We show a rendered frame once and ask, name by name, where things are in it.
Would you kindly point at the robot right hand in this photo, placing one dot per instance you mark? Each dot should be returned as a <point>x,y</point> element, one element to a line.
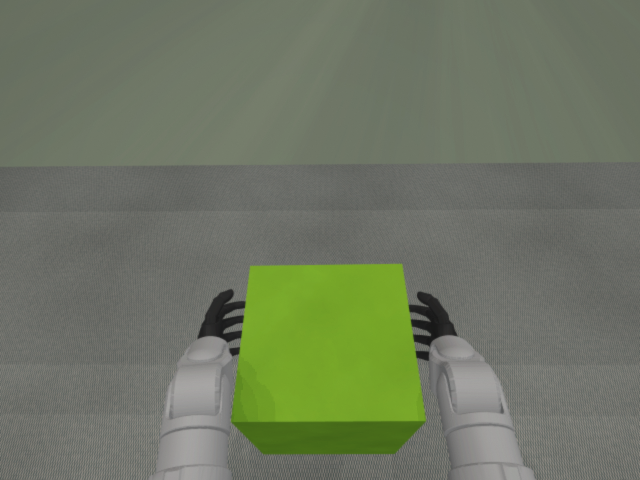
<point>439,325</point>

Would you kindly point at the carton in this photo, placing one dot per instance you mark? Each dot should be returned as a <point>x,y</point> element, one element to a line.
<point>327,361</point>

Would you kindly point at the right robot forearm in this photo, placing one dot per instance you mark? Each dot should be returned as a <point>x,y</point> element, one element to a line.
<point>475,417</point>

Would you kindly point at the robot left hand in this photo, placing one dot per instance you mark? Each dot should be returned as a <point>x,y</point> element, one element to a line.
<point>214,324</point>

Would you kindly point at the left robot forearm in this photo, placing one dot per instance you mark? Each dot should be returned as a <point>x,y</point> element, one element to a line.
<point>196,417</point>

